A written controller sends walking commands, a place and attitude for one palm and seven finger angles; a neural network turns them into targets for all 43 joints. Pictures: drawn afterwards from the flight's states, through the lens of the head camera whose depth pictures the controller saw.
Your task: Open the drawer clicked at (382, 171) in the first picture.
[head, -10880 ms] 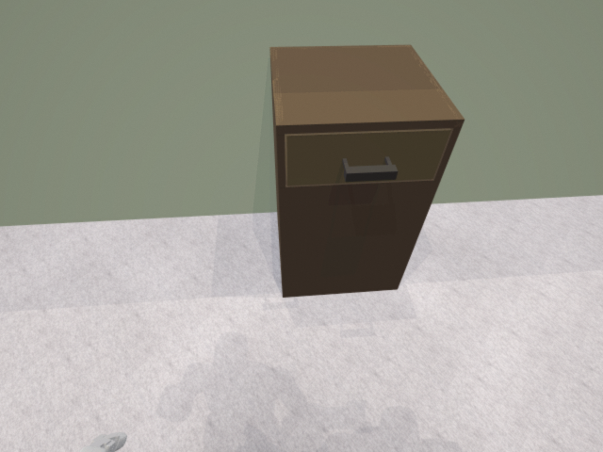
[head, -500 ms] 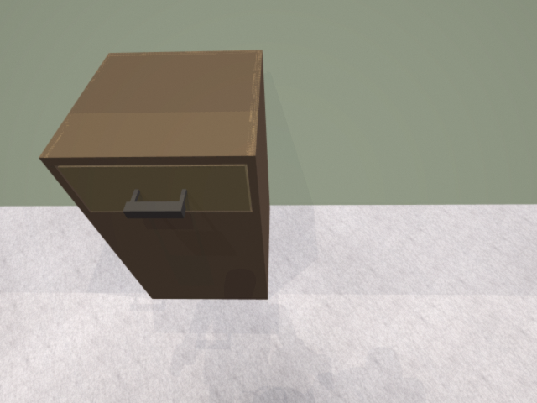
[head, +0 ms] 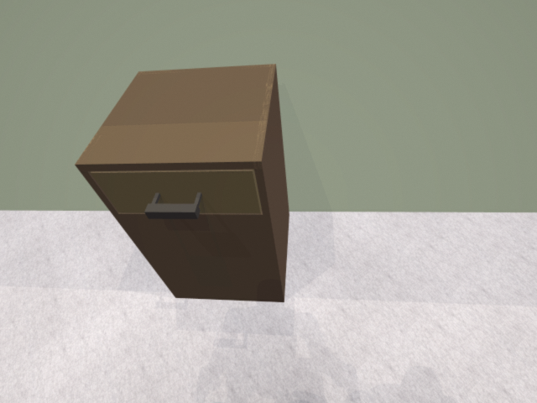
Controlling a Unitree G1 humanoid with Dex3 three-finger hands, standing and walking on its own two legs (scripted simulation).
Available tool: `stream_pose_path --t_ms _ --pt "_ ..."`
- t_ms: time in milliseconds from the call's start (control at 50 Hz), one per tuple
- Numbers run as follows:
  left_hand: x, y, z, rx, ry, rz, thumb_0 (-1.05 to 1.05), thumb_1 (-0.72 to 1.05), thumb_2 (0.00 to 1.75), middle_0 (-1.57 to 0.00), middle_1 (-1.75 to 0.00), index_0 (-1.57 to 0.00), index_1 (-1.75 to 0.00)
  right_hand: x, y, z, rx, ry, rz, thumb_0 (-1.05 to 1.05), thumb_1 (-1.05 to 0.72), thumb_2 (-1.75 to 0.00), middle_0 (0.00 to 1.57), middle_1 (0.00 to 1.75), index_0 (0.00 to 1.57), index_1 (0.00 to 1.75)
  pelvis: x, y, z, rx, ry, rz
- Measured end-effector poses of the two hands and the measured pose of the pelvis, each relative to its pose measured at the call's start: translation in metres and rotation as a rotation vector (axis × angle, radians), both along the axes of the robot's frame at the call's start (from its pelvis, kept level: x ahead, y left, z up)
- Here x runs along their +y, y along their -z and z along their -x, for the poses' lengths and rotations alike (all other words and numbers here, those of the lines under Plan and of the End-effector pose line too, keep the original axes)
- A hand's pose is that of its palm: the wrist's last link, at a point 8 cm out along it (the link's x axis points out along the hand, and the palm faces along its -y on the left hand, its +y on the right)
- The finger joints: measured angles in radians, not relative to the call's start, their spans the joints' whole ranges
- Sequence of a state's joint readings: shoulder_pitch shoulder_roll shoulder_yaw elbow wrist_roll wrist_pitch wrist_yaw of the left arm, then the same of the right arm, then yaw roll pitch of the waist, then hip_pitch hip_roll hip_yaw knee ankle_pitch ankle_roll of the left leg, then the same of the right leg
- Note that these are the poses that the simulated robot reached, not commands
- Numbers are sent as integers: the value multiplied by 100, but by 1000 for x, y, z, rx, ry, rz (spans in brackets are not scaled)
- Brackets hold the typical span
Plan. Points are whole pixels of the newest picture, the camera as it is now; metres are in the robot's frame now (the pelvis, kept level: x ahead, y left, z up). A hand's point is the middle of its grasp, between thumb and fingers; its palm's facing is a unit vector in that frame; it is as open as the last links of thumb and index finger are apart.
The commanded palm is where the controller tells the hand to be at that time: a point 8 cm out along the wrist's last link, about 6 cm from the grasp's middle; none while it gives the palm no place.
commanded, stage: look again from close up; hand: left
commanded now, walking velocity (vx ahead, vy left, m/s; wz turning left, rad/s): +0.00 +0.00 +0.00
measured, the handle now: (175, 203) +0.56 +0.32 -0.13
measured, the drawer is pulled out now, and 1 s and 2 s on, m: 0.00 0.00 0.00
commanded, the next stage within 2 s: raise the hand with hooked fingers in 0.56 s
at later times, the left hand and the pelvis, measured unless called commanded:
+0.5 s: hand out of the picture -0.02 +0.26 -0.18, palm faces +0.00 -0.98 -0.22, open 7.4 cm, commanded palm none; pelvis -0.02 +0.08 -0.02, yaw -2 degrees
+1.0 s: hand (136, 344) +0.21 +0.25 -0.05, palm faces -0.12 -0.33 -0.94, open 8.1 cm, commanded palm +0.15 +0.29 -0.04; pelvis +0.02 +0.05 -0.03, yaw -5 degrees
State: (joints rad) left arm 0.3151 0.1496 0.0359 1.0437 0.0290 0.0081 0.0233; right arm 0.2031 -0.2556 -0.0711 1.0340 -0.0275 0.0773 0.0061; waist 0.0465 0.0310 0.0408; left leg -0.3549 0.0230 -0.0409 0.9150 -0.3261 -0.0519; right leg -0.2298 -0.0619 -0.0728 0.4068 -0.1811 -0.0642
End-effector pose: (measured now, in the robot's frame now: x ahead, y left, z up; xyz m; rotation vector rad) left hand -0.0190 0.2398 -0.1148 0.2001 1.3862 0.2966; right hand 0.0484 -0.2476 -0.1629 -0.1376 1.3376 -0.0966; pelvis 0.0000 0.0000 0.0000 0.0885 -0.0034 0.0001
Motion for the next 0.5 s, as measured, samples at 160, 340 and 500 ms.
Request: stream_pose_path --t_ms 160,340,500 --pt "28 19 26 22 38 30 1 90 90 -20 -30 -21 -30 41 -9 -12 -163 -9 12 1 -91 -90 20 30 19 30 32 9 13 -8 -4 46" --pt "64 37 9 -58 66 72 1 90 90 -20 -30 -20 -30 86 -6 22 -158 -9 29 0 -94 -89 20 30 20 30 69 18 23 -42 12 77" --pt "68 36 2 -37 107 97 0 90 90 -19 -30 -20 -30 103 -3 62 -51 26 15 1 -92 -89 20 30 20 30 81 15 23 -22 28 74"
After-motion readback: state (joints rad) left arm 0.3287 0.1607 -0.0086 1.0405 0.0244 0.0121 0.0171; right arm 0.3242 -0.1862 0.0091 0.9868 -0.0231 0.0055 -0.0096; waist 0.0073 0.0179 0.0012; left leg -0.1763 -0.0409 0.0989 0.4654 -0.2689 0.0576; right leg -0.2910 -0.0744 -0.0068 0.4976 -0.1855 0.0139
